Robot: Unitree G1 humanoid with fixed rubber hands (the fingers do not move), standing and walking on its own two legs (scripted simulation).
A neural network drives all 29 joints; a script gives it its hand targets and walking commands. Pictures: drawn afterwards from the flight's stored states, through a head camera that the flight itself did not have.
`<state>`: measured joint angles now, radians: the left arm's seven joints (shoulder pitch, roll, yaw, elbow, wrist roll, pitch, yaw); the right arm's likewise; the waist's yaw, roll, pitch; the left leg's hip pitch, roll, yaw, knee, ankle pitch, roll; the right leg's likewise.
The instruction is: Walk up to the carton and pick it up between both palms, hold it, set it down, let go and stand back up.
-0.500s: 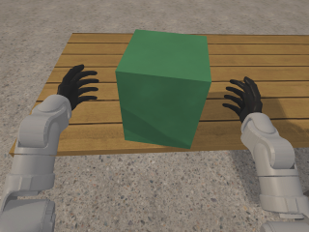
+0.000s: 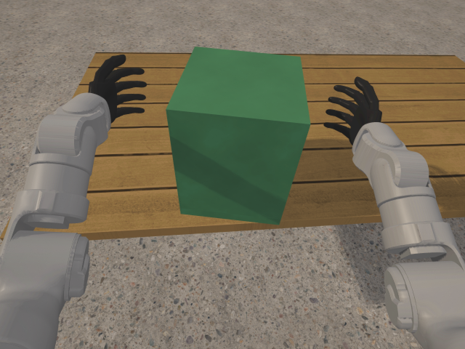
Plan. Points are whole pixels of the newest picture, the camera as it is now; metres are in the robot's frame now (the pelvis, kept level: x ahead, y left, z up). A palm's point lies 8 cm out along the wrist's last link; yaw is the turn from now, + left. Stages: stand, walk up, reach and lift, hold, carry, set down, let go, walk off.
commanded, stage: reach and lift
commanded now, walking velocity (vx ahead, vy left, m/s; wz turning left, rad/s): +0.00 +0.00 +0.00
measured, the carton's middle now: (238, 138) +0.46 -0.04 +0.12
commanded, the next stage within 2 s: none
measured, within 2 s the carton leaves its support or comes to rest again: neither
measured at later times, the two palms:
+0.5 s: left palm (123, 76) +0.47 +0.15 +0.25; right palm (364, 102) +0.41 -0.23 +0.23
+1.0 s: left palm (137, 128) +0.46 +0.15 +0.15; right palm (333, 143) +0.40 -0.20 +0.15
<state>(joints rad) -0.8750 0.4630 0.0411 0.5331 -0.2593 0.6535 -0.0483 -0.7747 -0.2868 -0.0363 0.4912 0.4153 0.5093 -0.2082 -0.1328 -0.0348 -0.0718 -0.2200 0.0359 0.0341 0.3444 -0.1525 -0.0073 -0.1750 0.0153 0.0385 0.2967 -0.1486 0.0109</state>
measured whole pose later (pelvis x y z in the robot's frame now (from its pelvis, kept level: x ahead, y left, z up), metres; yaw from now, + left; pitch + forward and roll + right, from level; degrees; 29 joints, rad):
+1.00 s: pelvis -0.01 -0.01 -0.01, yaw +1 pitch +9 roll -1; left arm -1.05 0.32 -0.08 1.20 -0.25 0.13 0.03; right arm -0.94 -0.15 -0.06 1.04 0.29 0.16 -0.22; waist -0.15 -0.02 -0.17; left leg -0.42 0.05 0.01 0.41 -0.15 -0.02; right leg -0.36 0.03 0.01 0.35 -0.15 0.00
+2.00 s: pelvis +0.00 +0.00 +0.00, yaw +0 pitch +7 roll -1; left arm -1.04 0.17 0.13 1.13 0.00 0.14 0.08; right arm -0.96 -0.05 -0.19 1.05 0.16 0.12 -0.26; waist -0.13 -0.03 -0.13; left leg -0.34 0.04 0.02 0.36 -0.15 -0.01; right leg -0.28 0.02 0.03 0.29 -0.13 0.01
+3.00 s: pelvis +0.02 +0.01 +0.00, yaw +0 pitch -4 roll +0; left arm -0.82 -0.02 0.43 0.68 0.40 0.27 -0.10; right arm -0.70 0.14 -0.43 0.76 -0.20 -0.06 -0.14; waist -0.12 -0.06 0.04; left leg -0.04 0.02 0.04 0.28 -0.17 -0.01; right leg 0.00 -0.01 -0.04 0.23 -0.16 0.02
